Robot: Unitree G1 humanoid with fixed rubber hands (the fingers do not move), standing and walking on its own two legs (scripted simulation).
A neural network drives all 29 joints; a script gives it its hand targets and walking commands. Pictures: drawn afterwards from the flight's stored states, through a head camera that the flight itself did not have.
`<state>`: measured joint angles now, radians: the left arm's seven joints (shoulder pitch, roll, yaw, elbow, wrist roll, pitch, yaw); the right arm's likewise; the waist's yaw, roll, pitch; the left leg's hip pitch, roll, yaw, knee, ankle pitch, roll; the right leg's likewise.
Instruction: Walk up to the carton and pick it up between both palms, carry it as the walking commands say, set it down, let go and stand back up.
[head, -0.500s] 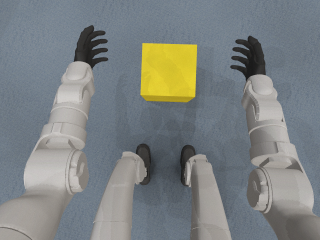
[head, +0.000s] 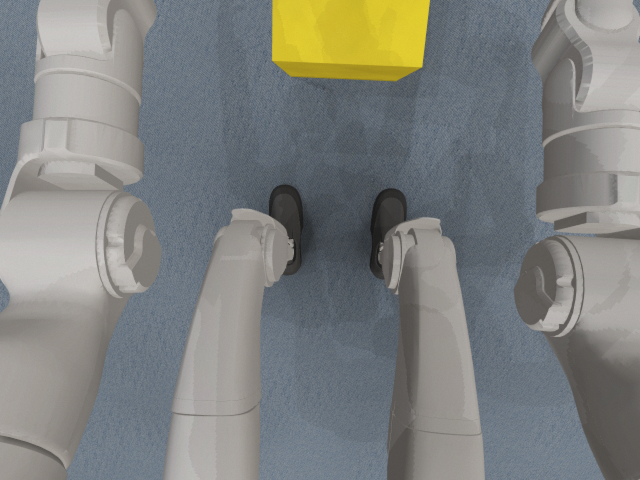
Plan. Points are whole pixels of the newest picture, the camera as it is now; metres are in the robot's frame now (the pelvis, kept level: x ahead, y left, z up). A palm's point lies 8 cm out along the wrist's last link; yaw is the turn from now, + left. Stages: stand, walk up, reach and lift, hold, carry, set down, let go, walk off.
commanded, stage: reach and lift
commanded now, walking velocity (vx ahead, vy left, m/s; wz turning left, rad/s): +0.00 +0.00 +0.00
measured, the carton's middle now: (348, 6) +0.58 +0.00 -0.50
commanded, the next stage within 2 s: none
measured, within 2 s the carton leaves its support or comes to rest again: neither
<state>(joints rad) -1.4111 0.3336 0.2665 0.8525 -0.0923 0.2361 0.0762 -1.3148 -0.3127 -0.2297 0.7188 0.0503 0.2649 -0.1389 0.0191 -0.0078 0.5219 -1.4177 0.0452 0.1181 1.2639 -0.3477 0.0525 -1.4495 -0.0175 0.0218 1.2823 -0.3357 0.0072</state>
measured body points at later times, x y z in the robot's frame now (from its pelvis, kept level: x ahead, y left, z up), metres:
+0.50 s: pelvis -0.01 +0.01 -0.15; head +0.36 +0.01 +0.09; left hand +0.56 +0.19 -0.31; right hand +0.56 -0.17 -0.30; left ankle +0.12 +0.10 -0.59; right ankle +0.12 -0.12 -0.59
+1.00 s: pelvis -0.01 +0.01 -0.25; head +0.37 +0.01 -0.02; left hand +0.55 +0.18 -0.44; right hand +0.56 -0.18 -0.43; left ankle +0.12 +0.10 -0.59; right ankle +0.12 -0.12 -0.59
